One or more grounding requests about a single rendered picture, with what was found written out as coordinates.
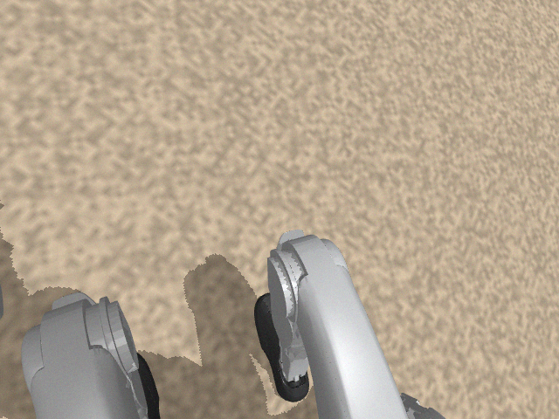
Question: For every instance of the right robot foot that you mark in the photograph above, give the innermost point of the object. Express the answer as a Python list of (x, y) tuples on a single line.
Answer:
[(269, 341)]

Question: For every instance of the left robot foot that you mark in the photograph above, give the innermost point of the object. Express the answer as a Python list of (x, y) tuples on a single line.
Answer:
[(149, 388)]

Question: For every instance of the right robot hand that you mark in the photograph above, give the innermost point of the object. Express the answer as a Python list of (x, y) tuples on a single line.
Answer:
[(415, 411)]

